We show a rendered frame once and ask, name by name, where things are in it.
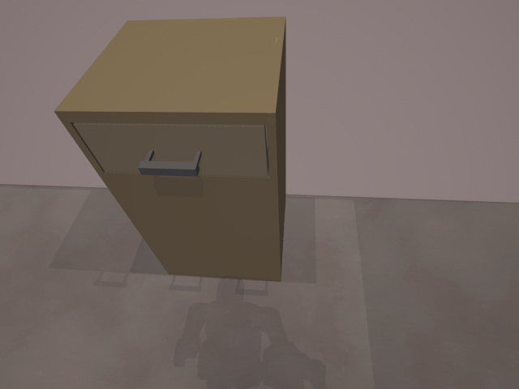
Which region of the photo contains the handle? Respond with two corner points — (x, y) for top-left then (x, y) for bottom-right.
(138, 150), (202, 177)

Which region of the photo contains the drawer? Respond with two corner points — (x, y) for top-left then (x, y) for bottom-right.
(73, 122), (269, 177)

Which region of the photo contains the cabinet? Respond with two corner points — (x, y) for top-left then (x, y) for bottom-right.
(54, 16), (285, 282)

